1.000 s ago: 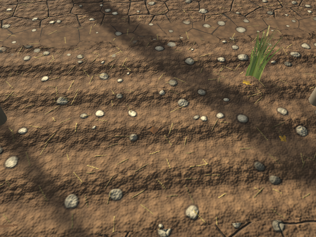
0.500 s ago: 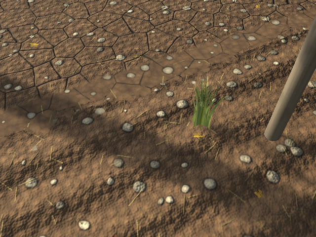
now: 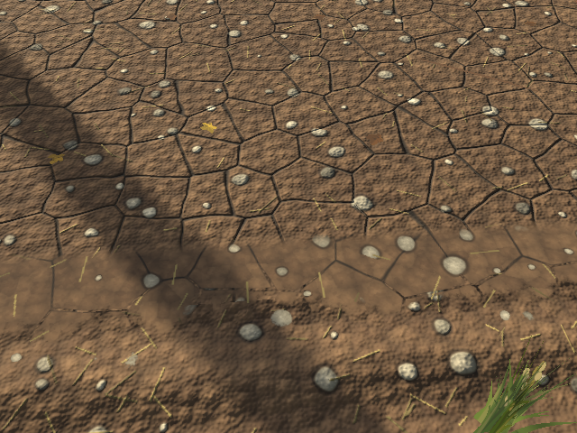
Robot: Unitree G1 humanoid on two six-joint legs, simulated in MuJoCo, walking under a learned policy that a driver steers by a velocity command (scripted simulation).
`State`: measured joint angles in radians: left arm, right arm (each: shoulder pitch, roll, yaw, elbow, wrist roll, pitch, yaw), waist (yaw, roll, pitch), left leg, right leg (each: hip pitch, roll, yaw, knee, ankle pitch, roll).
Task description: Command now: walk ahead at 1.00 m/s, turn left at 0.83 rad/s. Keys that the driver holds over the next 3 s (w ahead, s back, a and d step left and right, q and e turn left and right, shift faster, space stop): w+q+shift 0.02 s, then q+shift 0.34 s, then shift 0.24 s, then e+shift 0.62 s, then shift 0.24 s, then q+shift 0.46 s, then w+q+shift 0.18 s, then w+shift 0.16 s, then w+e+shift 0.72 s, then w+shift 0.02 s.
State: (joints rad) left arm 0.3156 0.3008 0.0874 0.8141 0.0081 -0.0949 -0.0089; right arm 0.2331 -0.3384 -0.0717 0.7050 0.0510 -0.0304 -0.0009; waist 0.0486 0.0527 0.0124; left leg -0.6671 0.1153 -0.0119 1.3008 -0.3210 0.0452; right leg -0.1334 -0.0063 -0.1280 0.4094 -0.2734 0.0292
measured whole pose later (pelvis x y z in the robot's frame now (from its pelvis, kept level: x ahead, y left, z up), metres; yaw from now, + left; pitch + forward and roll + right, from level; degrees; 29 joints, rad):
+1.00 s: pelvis +0.40 +0.04 +0.00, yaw +15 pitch +2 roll +1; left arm 0.21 0.31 0.09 0.67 -0.03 0.06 0.03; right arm 0.11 -0.28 -0.07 0.66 0.02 0.01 -0.01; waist 0.03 -0.03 0.06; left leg -0.30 -0.11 -0.12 0.59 -0.38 -0.04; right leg -0.39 0.08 0.27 0.46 -0.11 0.03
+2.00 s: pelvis +0.42 +0.04 -0.02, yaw +16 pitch +2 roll -2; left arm 0.09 0.31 0.10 0.73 -0.01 0.02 0.00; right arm 0.23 -0.31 -0.09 0.63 0.03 0.06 0.01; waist -0.02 -0.04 0.06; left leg -0.35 0.03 0.08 0.69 -0.39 0.07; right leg -0.31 -0.15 -0.20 0.83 -0.51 0.03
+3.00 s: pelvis +1.13 +0.28 -0.03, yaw -1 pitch +2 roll +2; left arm 0.45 0.31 0.07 0.79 -0.04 -0.04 0.01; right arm -0.01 -0.28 -0.02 0.54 0.01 -0.15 0.00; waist 0.09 -0.04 0.04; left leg -0.54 -0.02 -0.07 0.61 -0.12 -0.06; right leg -0.07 0.10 0.28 0.94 -0.54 -0.07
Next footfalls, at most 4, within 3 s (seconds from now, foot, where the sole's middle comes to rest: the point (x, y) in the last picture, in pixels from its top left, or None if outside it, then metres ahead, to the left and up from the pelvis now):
0.20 left None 0.39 0.12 -0.77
0.68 right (330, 414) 0.55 -0.04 -0.77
1.02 left None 0.41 0.15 -0.77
1.48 right None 0.44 -0.11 -0.77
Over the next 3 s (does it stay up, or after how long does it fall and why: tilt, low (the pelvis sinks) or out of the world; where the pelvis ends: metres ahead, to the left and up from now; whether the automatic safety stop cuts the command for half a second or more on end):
stays up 1.13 0.28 -0.03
